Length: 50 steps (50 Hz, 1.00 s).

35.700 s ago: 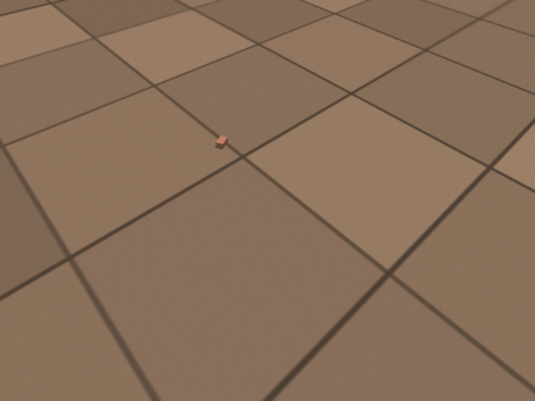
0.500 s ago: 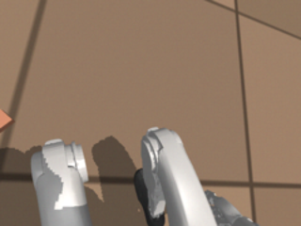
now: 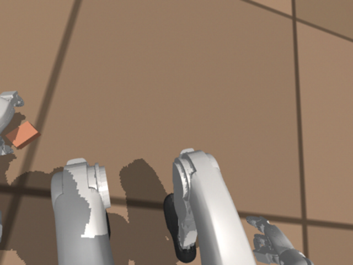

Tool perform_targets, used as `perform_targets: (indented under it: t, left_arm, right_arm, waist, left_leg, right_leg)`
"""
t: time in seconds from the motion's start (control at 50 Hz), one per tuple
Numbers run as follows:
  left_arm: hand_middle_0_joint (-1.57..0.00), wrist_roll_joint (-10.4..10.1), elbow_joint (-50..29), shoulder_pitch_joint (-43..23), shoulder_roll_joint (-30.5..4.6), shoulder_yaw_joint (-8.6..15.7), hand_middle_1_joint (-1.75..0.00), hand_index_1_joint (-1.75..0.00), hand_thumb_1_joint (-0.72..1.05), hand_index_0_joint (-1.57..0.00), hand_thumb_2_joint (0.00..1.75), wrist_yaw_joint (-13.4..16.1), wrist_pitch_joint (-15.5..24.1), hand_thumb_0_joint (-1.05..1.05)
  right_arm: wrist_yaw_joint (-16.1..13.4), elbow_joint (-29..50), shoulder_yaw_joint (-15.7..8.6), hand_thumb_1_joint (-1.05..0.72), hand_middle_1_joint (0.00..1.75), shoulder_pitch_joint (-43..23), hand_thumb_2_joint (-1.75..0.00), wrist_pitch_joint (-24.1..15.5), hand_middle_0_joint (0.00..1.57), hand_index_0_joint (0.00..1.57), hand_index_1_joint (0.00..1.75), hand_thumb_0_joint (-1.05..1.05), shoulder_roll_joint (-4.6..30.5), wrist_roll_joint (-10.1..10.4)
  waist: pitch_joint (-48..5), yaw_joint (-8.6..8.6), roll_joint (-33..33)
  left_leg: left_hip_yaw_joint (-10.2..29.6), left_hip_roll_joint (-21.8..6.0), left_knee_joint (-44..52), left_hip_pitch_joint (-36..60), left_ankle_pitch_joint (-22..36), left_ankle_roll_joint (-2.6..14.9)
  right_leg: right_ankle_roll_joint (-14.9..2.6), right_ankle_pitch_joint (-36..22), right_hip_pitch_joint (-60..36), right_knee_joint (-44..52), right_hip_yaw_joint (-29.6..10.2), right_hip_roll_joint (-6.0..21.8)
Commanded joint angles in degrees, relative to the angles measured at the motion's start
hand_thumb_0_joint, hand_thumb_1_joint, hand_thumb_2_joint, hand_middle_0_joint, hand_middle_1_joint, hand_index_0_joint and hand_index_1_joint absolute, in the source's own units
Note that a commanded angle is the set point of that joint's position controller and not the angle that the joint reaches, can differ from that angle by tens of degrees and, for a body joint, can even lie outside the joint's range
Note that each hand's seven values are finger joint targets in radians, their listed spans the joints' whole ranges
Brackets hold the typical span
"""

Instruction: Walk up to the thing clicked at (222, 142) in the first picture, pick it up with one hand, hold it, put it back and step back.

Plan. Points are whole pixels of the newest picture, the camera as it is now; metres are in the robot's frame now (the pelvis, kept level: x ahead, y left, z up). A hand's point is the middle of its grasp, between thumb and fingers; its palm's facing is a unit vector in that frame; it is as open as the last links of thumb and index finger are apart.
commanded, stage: withdraw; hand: left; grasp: from above
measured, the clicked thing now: (24, 135) +0.43 +0.34 -0.32
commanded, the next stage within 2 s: home in 0.04 s
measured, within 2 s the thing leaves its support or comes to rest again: neither
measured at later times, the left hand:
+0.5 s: hand out of the picture +0.35 +0.31 -0.03, palm faces -0.33 -0.40 -0.86, open 8.6 cm
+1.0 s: hand out of the picture +0.24 +0.25 +0.19, palm faces +0.06 -0.92 -0.39, open 7.4 cm
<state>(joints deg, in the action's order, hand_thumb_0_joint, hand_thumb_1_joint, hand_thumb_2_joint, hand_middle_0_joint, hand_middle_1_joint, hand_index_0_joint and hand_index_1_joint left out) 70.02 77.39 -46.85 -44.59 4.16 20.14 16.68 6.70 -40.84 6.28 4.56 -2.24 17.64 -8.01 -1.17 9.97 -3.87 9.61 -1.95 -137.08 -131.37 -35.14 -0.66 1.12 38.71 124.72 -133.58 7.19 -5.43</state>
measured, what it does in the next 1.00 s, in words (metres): rises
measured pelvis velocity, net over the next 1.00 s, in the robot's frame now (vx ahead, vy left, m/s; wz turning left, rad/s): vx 0.05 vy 0.01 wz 0.15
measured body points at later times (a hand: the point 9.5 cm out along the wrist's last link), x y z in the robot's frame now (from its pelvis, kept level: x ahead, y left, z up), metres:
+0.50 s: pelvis +0.01 +0.00 +0.10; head +0.20 +0.05 +0.50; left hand +0.36 +0.32 +0.02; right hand +0.15 -0.24 -0.04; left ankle +0.10 +0.13 -0.30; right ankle +0.11 -0.11 -0.30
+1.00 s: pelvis +0.05 +0.01 +0.28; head +0.16 +0.05 +0.72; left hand +0.24 +0.29 +0.22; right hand +0.29 -0.19 +0.20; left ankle +0.09 +0.13 -0.30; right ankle +0.10 -0.11 -0.30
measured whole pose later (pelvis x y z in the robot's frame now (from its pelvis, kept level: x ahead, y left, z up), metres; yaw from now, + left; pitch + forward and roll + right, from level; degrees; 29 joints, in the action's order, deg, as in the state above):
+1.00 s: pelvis +0.05 +0.01 +0.28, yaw +9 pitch +23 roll -4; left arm 6.2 5.2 12.4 -18.5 1.6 3.8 -16.2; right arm -4.0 -31.4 1.6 6.7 -6.8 11.7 2.6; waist -10.8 2.5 1.4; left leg 4.3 -1.3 -84.9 -75.7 -32.6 -0.4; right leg 0.1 35.6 70.3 -82.5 2.5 -2.7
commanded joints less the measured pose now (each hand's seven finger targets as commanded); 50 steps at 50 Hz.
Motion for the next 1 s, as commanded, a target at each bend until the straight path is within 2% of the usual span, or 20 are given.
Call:
perform_targets:
  t: [0.0, 0.08, 0.12, 0.16, 0.2, 0.24, 0.32, 0.38, 0.44, 0.5, 0.54, 0.56, 0.62, 0.64, 0.68, 0.74, 0.78, 0.8, 0.9, 0.98]
  left_arm:
    - [-0.36, 0.90, -11.10, -17.82, -17.57, 5.33, -0.70, -0.68, -0.16, -0.38, 0.69, 5.54, 0.17, 0.00]
    - [-0.36, -0.60, -20.00, -15.66, -15.69, 5.66, -0.67, -0.66, -0.16, -0.38, 0.68, 6.07, -2.83, 0.00]
    - [-0.35, -1.98, -18.99, -11.26, -12.84, 4.80, -0.68, -0.65, -0.15, -0.37, 0.68, 5.30, -5.10, 0.00]
    - [-0.23, -3.90, -17.13, -8.14, -10.28, 4.01, -0.62, -0.64, 0.01, -0.21, 0.84, 4.22, -7.03, 0.00]
    - [-0.22, -5.84, -22.36, -7.73, -10.90, 4.61, -0.57, -0.58, 0.17, -0.21, 0.97, 2.81, -8.31, 0.00]
    - [-0.22, -8.71, -25.78, -2.68, -9.10, 4.54, -0.52, -0.53, 0.33, -0.21, 0.96, 0.93, -9.90, 0.00]
    - [-0.21, -16.82, -36.97, 4.44, -4.75, 4.01, -0.37, -0.38, 0.65, -0.20, 0.92, -3.45, -12.06, 0.00]
    - [-0.20, -22.97, -40.76, 12.36, -0.41, 2.86, -0.30, -0.30, 0.89, -0.20, 0.90, -7.09, -13.74, 0.00]
    - [-0.20, -29.07, -49.21, 16.76, 1.98, 2.43, -0.30, -0.30, 0.90, -0.20, 0.90, -10.12, -15.10, 0.00]
    - [-0.20, -33.86, -55.40, 23.09, 3.78, 2.82, -0.30, -0.30, 0.90, -0.20, 0.90, -11.98, -16.52, 0.00]
    - [-0.20, -37.05, -60.49, 24.69, 6.82, 1.19, -0.30, -0.30, 0.90, -0.20, 0.90, -13.15, -17.25, 0.00]
    - [-0.20, -38.35, -62.10, 26.14, 6.25, 2.37, -0.30, -0.30, 0.90, -0.20, 0.90, -13.42, -17.82, 0.00]
    - [-0.20, -42.67, -67.66, 30.97, 8.88, 1.62, -0.30, -0.30, 0.90, -0.20, 0.90, -14.51, -19.62, 0.00]
    - [-0.20, -44.04, -69.03, 32.97, 8.91, 2.43, -0.30, -0.30, 0.90, -0.20, 0.90, -14.71, -20.30, 0.00]
    - [-0.20, -46.74, -71.44, 37.74, 11.53, 0.88, -0.30, -0.30, 0.90, -0.20, 0.90, -15.27, -21.88, 0.00]
    - [-0.20, -51.32, -75.93, 41.05, 11.83, 2.44, -0.30, -0.30, 0.90, -0.20, 0.90, -15.51, -24.05, 0.00]
    - [-0.20, -54.14, -76.83, 46.73, 14.67, 1.43, -0.30, -0.30, 0.90, -0.20, 0.90, -15.64, -25.76, 0.00]
    - [-0.20, -55.75, -78.35, 48.05, 14.67, 2.03, -0.30, -0.30, 0.90, -0.20, 0.90, -15.56, -26.63, 0.00]
    - [-0.20, -63.44, -83.20, 54.26, 17.51, 1.64, -0.30, -0.30, 0.90, -0.20, 0.90, -15.18, -30.13, 0.00]
    - [-0.20, -67.17, -85.05, 59.99, 20.41, 1.46, -0.30, -0.30, 0.90, -0.20, 0.90, -15.12, -32.65, 0.00]
  right_arm:
    - [-1.05, 0.67, -4.31, -0.89, 0.30, 8.62, -0.89, -0.94, 0.20, 0.20, 0.30, 0.00, 12.63, -0.91]
    - [-0.63, 0.48, -7.15, -0.89, 0.30, 10.13, -0.89, -1.16, 0.20, 0.20, 0.30, 0.00, 13.04, -0.41]
    - [-0.45, -0.09, -8.19, -0.89, 0.30, 11.97, -0.89, -1.06, 0.20, 0.20, 0.30, 0.00, 12.54, 0.26]
    - [-0.15, -0.56, -8.71, -0.89, 0.30, 13.01, -0.90, -0.85, 0.20, 0.20, 0.30, 0.00, 12.01, 0.84]
    - [-0.25, -0.13, -9.33, -0.89, 0.30, 13.78, -0.90, -0.66, 0.20, 0.20, 0.30, 0.00, 11.47, 1.69]
    - [-0.06, 0.57, -10.49, -0.89, 0.30, 14.07, -0.90, -0.69, 0.20, 0.20, 0.30, 0.00, 10.69, 2.88]
    - [-0.76, 2.88, -11.38, -0.90, 0.30, 12.64, -0.90, -0.63, 0.20, 0.20, 0.30, 0.00, 8.73, 5.68]
    - [-1.50, 4.42, -11.58, -0.90, 0.30, 10.57, -0.90, -0.64, 0.20, 0.20, 0.30, 0.00, 7.68, 7.02]
    - [-2.54, 6.32, -11.66, -0.90, 0.30, 8.40, -0.90, -0.74, 0.20, 0.20, 0.30, 0.00, 7.49, 7.96]
    - [-3.68, 8.21, -11.35, -0.90, 0.30, 6.26, -0.90, -0.98, 0.20, 0.20, 0.30, 0.00, 7.22, 8.94]
    - [-4.43, 9.21, -11.03, -0.90, 0.30, 5.15, -0.90, -1.38, 0.20, 0.20, 0.30, 0.00, 6.61, 9.37]
    - [-4.92, 9.83, -11.05, -0.90, 0.30, 4.91, -0.90, -1.62, 0.20, 0.20, 0.30, 0.00, 6.81, 9.56]
    - [-6.30, 11.37, -10.69, -0.90, 0.30, 3.12, -0.90, -2.67, 0.20, 0.20, 0.30, 0.00, 6.24, 10.00]
    - [-6.80, 11.77, -10.79, -0.90, 0.30, 2.82, -0.90, -3.06, 0.20, 0.20, 0.30, 0.00, 6.32, 10.07]
    - [-7.55, 12.45, -10.61, -0.90, 0.30, 2.53, -0.90, -3.79, 0.20, 0.20, 0.30, 0.00, 5.93, 10.27]
    - [-8.69, 13.22, -10.33, -0.90, 0.30, 1.83, -0.90, -4.80, 0.20, 0.20, 0.30, 0.00, 5.86, 10.43]
    - [-9.17, 14.22, -9.98, -0.90, 0.30, 1.84, -0.90, -5.32, 0.20, 0.20, 0.30, 0.00, 5.28, 10.69]
    - [-9.45, 14.51, -9.83, -0.90, 0.30, 1.87, -0.90, -5.48, 0.20, 0.20, 0.30, 0.00, 5.06, 10.76]
    - [-11.16, 15.79, -8.65, -0.90, 0.30, 3.33, -0.90, -7.05, 0.20, 0.20, 0.30, 0.00, 3.50, 10.64]
    - [-12.89, 16.42, -7.66, -0.90, 0.30, 5.24, -0.90, -8.22, 0.20, 0.20, 0.30, 0.00, 2.68, 10.61]
  waist:
    - [-39.93, -2.32, 25.74]
    - [-47.98, -3.62, 30.33]
    - [-47.72, -3.67, 26.76]
    - [-45.03, -3.84, 22.70]
    - [-47.21, -4.80, 21.55]
    - [-49.46, -6.69, 19.30]
    - [-48.07, -7.21, 14.49]
    - [-42.86, -6.78, 8.34]
    - [-41.20, -7.39, 8.77]
    - [-40.33, -8.16, 8.41]
    - [-38.68, -7.50, 9.86]
    - [-38.38, -7.89, 10.03]
    - [-36.28, -7.66, 11.40]
    - [-36.83, -8.10, 11.55]
    - [-35.68, -7.44, 11.51]
    - [-35.64, -7.76, 13.12]
    - [-33.53, -7.13, 12.15]
    - [-33.87, -7.73, 11.63]
    - [-30.26, -6.35, 10.73]
    - [-27.27, -6.17, 10.74]
  left_leg:
    - [-4.51, 0.32, 14.72, 33.77, 3.14, 0.32]
    - [-4.67, 0.20, 17.06, 39.81, 5.59, 0.10]
    - [-5.21, 0.32, 17.75, 38.70, 6.45, 0.57]
    - [-5.58, 0.52, 18.25, 36.24, 6.16, 1.17]
    - [-6.20, 0.77, 19.09, 36.72, 6.44, 1.71]
    - [-6.97, 0.99, 21.23, 38.33, 7.14, 2.00]
    - [-7.19, 1.30, 25.61, 37.26, 4.84, 2.68]
    - [-6.96, 1.32, 28.53, 35.59, 2.49, 3.29]
    - [-6.97, 1.19, 32.76, 38.67, 0.19, 3.20]
    - [-6.81, 0.97, 36.81, 43.06, 0.32, 3.08]
    - [-6.63, 0.76, 39.71, 46.29, 0.51, 2.84]
    - [-6.16, 0.67, 41.69, 48.52, -0.17, 2.69]
    - [-5.99, 0.49, 46.60, 52.99, -2.25, 2.39]
    - [-5.71, 0.36, 48.11, 55.55, -1.94, 2.28]
    - [-5.83, 0.45, 50.59, 58.65, -0.06, 2.12]
    - [-4.64, 0.43, 54.93, 64.71, 1.84, 1.71]
    - [-4.27, 0.55, 58.02, 67.47, 2.99, 1.63]
    - [-4.29, 0.54, 59.24, 69.51, 4.03, 1.63]
    - [-5.03, 1.00, 65.82, 75.72, 6.65, 1.78]
    - [-4.48, 0.87, 71.48, 82.21, 11.98, 1.37]
  right_leg:
    - [-4.26, -5.51, -11.34, 12.14, 3.18, -0.92]
    - [-4.19, -9.28, -11.25, 12.08, 3.82, -0.11]
    - [-3.94, -10.38, -13.14, 14.20, 3.28, -0.12]
    - [-3.61, -10.59, -13.92, 15.96, 3.00, 0.02]
    - [-3.50, -10.79, -17.02, 18.35, 2.00, 0.07]
    - [-3.51, -10.99, -21.36, 21.02, 0.64, 0.12]
    - [-3.12, -8.93, -27.08, 26.85, -0.94, 0.19]
    - [-2.75, -6.99, -29.93, 31.16, -1.92, 0.22]
    - [-2.95, -4.60, -32.66, 35.02, -2.95, 0.41]
    - [-2.98, -4.96, -36.11, 38.16, -3.44, 0.59]
    - [-2.98, -5.93, -37.42, 39.93, -3.61, 0.85]
    - [-2.97, -5.35, -38.33, 41.08, -3.66, 0.96]
    - [-2.96, -3.49, -40.73, 44.81, -3.96, 1.16]
    - [-2.94, -4.18, -42.10, 45.61, -4.02, 1.22]
    - [-2.86, -5.80, -44.30, 47.88, -4.07, 1.45]
    - [-2.66, -7.64, -47.31, 50.37, -4.16, 1.80]
    - [-2.66, -8.37, -50.27, 53.33, -4.26, 1.99]
    - [-2.62, -9.11, -52.22, 54.91, -4.42, 2.05]
    - [-2.36, -11.31, -61.84, 63.64, -4.97, 2.23]
    - [-2.40, -15.34, -68.62, 68.78, -4.60, 2.38]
